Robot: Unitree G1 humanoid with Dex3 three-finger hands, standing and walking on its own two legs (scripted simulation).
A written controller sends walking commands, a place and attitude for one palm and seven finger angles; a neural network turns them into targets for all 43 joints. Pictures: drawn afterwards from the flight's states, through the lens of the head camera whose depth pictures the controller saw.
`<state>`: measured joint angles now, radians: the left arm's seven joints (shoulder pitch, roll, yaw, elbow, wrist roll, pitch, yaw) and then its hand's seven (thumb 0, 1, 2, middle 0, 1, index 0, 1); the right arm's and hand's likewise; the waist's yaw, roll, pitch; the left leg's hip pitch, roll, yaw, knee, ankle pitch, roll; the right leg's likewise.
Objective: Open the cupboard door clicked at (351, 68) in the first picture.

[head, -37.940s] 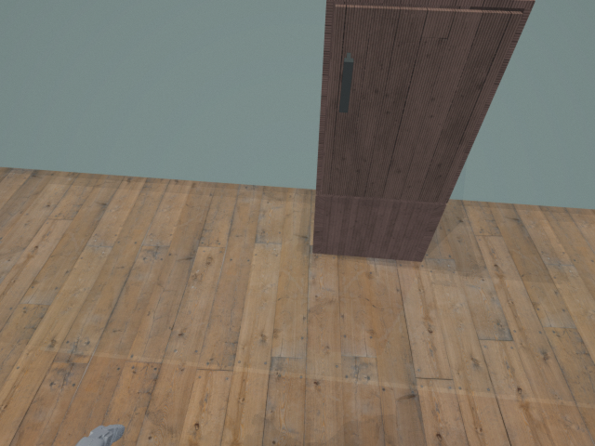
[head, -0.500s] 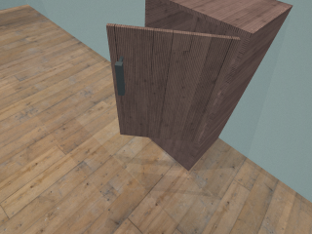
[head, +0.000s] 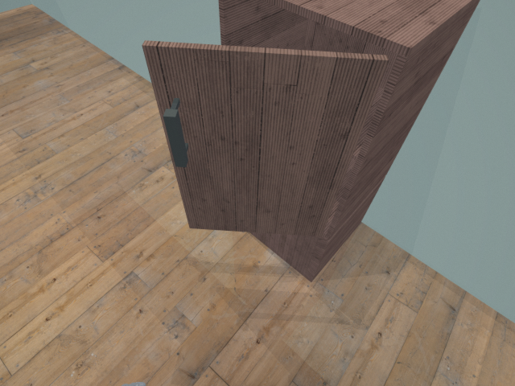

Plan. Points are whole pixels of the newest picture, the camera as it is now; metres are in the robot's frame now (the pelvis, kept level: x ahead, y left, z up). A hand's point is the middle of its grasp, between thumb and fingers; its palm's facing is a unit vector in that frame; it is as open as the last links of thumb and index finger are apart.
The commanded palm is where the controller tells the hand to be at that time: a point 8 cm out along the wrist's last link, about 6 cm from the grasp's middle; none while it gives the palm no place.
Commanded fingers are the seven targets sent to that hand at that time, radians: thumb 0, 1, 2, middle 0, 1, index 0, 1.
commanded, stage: come to a stop and stand still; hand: left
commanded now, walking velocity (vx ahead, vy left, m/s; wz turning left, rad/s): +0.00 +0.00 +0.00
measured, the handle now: (179, 133) +0.57 +0.19 +0.04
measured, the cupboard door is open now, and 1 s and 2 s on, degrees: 39 39 39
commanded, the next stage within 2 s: look again from close up in 0.46 s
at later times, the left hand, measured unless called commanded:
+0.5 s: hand out of the picture -0.01 +0.19 -0.16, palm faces +0.02 -0.97 -0.25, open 7.4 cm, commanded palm none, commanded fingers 0.00 0.90 0.90 -0.20 -0.30 -0.20 -0.30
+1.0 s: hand out of the picture +0.00 +0.16 -0.16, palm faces +0.02 -0.98 -0.21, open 7.3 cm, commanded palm none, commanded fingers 0.00 0.90 0.90 -0.20 -0.30 -0.20 -0.30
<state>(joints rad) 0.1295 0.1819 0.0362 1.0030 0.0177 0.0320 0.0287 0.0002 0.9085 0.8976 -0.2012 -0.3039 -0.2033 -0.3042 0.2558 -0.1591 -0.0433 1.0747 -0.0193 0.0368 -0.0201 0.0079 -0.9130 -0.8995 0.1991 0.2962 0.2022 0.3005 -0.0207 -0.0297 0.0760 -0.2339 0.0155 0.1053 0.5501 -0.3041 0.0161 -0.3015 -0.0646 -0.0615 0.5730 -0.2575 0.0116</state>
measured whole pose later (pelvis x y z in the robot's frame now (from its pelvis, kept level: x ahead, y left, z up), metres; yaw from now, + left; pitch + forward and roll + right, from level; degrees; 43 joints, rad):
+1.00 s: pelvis -0.01 -0.01 +0.01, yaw +0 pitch -2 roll +1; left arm 0.28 0.16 0.00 1.08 0.02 -0.01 0.03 0.01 0.92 0.90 -0.20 -0.30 -0.20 -0.30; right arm 0.32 -0.13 0.00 1.11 -0.02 -0.01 -0.01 0.01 -0.91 -0.90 0.20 0.30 0.20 0.30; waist -0.01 0.00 0.03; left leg -0.18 0.03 0.09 0.44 -0.22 0.00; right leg -0.24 -0.04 -0.08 0.46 -0.18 -0.01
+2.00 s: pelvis -0.02 +0.00 -0.07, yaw +4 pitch +12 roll -2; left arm 0.35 0.29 0.22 -0.03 -0.31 -0.22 -0.41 0.00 0.17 0.58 -0.25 -0.78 -0.26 -0.78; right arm 0.23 -0.17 0.05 0.53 0.04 -0.20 -0.04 0.02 -0.90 -0.90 0.21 0.30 0.21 0.30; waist -0.01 0.04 -0.09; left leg -0.80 0.03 0.01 1.10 -0.51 0.02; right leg -0.80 -0.04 -0.09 1.04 -0.45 0.00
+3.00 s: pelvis +0.00 -0.01 -0.03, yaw +3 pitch +9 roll -1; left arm -0.04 0.45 0.44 0.41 -0.37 -0.20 -0.58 -0.01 -0.50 0.30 -0.30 -1.20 -0.30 -1.20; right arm 0.30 -0.30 0.03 0.54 0.05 -0.21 -0.08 0.02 -0.91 -0.90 0.20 0.30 0.21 0.30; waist -0.02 0.03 -0.06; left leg -0.58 0.04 0.03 0.86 -0.43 0.01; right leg -0.60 -0.02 -0.07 0.81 -0.37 0.00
